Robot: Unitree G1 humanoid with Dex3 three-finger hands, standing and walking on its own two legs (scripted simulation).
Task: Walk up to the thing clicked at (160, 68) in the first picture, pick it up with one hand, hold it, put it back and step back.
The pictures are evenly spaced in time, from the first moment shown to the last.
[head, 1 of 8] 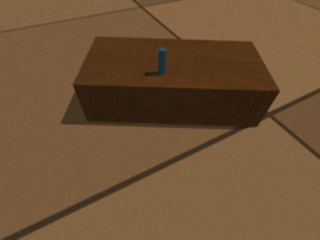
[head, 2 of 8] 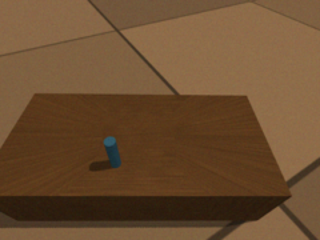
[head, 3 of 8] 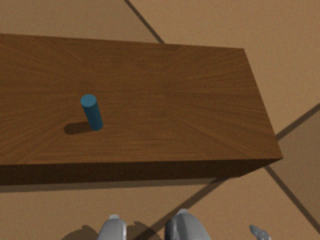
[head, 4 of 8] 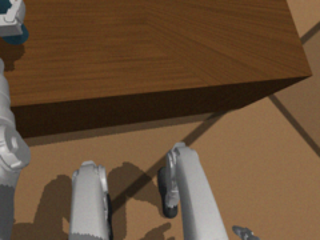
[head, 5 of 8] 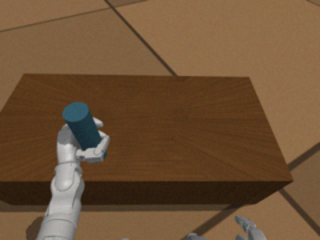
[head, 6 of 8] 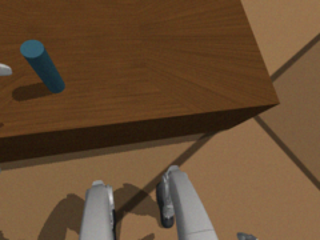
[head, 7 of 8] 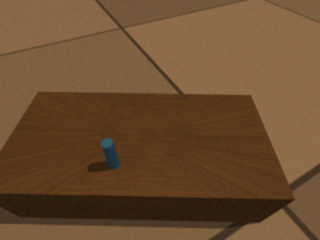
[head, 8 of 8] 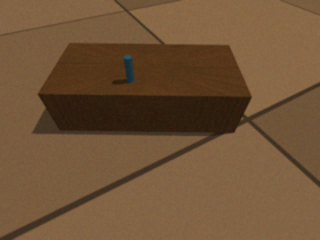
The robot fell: no
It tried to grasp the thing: yes
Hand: left
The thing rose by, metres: 0.33
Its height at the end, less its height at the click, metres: +0.00
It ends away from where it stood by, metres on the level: 0.01
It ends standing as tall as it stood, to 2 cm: yes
